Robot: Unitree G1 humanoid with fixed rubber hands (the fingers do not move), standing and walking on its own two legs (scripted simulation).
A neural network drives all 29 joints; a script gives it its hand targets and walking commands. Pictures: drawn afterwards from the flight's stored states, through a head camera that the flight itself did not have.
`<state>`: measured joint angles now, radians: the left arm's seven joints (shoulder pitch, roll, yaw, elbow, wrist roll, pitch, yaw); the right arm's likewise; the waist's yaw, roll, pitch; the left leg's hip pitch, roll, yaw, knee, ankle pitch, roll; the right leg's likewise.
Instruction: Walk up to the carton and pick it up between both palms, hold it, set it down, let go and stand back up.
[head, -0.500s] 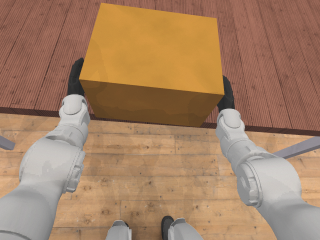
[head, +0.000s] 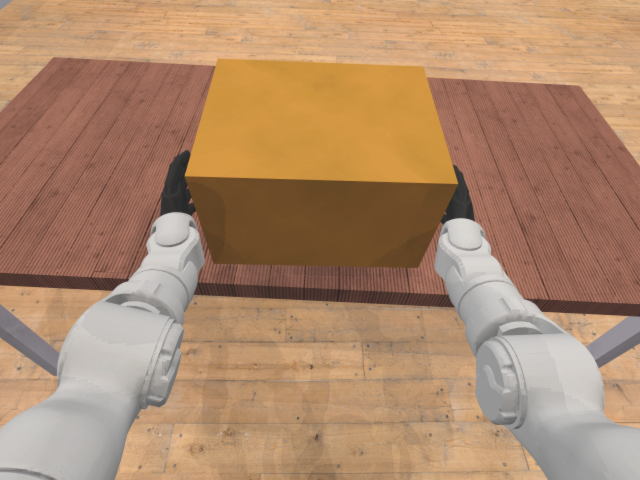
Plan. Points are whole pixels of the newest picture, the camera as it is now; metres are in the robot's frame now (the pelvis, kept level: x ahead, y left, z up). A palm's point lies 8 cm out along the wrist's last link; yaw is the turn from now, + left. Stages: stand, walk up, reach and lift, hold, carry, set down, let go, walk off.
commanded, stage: reach and lift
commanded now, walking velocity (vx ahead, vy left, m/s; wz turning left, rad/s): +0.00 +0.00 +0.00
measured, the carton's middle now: (319, 164) +0.52 -0.02 +0.11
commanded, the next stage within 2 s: none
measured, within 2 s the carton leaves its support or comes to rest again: neither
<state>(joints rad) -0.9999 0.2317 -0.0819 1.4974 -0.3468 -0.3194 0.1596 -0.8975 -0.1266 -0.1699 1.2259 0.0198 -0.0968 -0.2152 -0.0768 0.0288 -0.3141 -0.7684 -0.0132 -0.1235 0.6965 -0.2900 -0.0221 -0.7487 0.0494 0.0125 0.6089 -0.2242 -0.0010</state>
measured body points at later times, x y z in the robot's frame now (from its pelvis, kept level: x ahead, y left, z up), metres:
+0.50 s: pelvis +0.03 +0.00 +0.03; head +0.09 +0.00 +0.48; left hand +0.47 +0.19 +0.10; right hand +0.44 -0.19 +0.08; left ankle +0.01 +0.12 -0.71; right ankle +0.02 -0.12 -0.71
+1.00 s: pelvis +0.04 +0.01 +0.04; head +0.02 +0.03 +0.49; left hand +0.40 +0.22 +0.16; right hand +0.42 -0.17 +0.16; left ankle +0.01 +0.12 -0.71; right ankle +0.02 -0.12 -0.71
